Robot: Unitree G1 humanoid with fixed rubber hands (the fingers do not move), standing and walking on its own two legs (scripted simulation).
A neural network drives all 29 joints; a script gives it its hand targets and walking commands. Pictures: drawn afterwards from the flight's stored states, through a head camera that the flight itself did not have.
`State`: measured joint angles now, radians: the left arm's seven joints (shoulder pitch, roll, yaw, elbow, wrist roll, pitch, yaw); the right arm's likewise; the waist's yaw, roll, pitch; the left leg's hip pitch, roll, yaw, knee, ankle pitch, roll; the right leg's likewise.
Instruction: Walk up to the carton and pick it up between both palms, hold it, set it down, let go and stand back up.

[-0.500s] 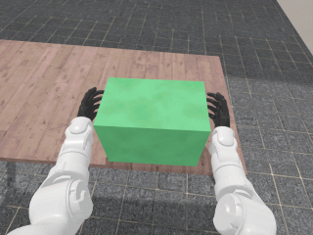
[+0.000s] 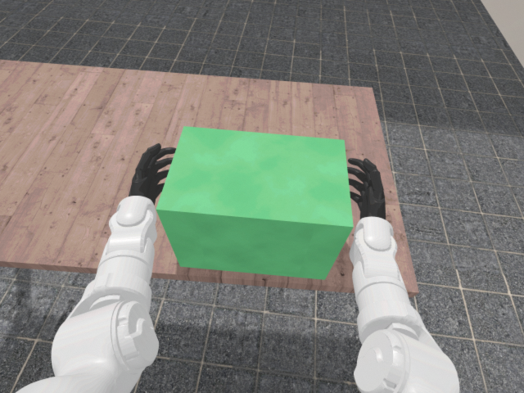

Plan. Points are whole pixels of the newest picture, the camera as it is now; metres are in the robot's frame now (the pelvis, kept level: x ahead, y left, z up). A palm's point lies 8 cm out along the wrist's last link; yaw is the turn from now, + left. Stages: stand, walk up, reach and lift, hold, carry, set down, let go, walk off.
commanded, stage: set down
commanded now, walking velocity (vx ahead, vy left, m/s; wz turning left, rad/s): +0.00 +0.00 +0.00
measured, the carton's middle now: (257, 206) +0.43 +0.06 -0.01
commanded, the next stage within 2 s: none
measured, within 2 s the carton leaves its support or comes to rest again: neither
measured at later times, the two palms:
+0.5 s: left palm (145, 194) +0.39 +0.24 +0.04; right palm (370, 211) +0.41 -0.12 +0.04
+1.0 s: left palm (145, 194) +0.39 +0.24 +0.04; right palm (371, 209) +0.41 -0.12 +0.04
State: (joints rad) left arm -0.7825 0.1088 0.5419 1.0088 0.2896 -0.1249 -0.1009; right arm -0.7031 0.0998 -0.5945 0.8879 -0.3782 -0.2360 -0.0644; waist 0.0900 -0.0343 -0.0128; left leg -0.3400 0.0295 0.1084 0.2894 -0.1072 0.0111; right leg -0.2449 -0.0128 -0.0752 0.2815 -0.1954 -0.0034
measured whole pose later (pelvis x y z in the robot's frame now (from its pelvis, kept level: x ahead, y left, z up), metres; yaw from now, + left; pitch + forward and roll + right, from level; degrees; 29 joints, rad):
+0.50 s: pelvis +0.00 +0.00 +0.00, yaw +0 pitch +9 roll +0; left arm -0.78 0.09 0.59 0.98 0.32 -0.14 -0.12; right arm -0.70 0.11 -0.60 0.86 -0.39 -0.23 -0.06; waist 0.09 -0.04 -0.01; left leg -0.36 0.03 0.11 0.30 -0.11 0.01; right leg -0.26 -0.01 -0.08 0.29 -0.20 -0.01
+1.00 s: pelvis +0.00 +0.00 +0.00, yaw -1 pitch +11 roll +0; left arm -0.80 0.16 0.50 1.09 0.24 -0.18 -0.08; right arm -0.74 0.03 -0.47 0.98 -0.27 -0.21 -0.07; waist 0.08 -0.05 -0.05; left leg -0.41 0.05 0.12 0.34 -0.12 0.01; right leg -0.32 0.00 -0.07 0.33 -0.21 -0.01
